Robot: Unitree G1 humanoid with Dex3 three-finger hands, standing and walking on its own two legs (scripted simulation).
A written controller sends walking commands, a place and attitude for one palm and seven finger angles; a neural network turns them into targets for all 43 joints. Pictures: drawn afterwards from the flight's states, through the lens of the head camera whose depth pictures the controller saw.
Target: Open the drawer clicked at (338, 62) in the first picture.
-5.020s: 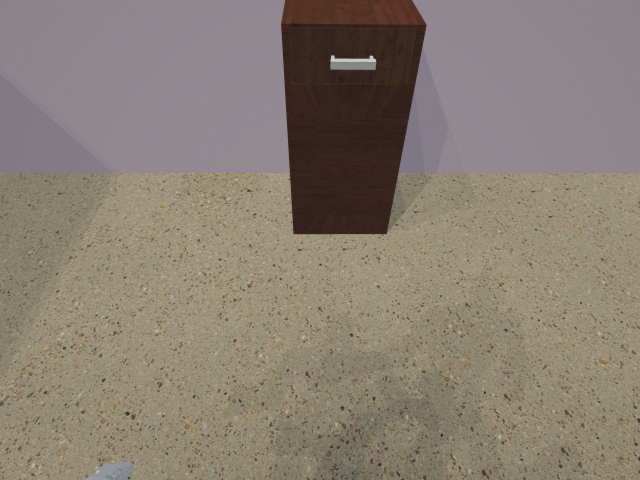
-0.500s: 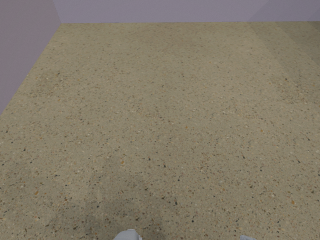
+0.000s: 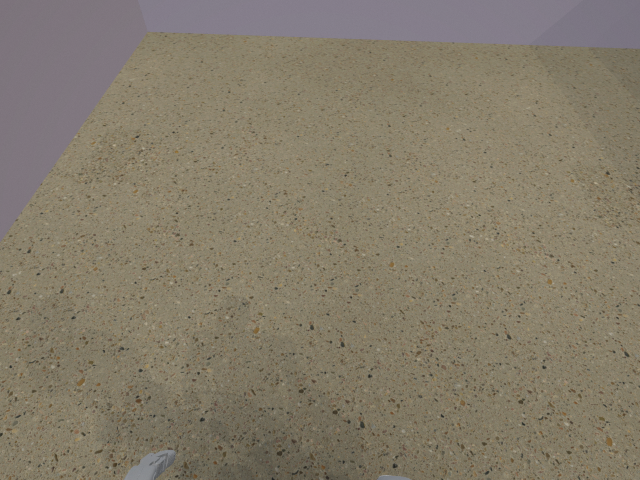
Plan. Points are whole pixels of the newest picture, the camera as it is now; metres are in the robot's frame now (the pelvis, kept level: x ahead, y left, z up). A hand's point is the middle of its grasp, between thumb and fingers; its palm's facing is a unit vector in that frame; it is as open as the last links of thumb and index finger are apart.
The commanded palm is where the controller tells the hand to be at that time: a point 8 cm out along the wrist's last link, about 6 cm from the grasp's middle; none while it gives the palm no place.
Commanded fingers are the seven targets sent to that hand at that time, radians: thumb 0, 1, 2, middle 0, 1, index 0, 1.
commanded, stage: turn to face it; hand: left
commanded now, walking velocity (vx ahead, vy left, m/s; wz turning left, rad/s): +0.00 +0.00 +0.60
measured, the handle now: out of the picture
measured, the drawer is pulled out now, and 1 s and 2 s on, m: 0.00 0.00 0.00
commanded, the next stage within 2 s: none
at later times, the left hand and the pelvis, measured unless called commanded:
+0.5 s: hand out of the picture -0.04 +0.16 -0.16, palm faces +0.37 -0.89 -0.27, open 7.4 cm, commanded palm none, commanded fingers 0.00 0.90 0.90 -0.20 -0.30 -0.20 -0.30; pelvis -0.01 -0.04 +0.00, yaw +21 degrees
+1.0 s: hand out of the picture -0.02 +0.21 -0.15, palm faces +0.60 -0.75 -0.29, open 7.4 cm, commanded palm none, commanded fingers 0.00 0.90 0.90 -0.20 -0.30 -0.20 -0.30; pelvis +0.01 -0.03 -0.01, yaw +38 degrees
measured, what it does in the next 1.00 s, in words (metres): steps on the spot, turning left: right foot, then left foot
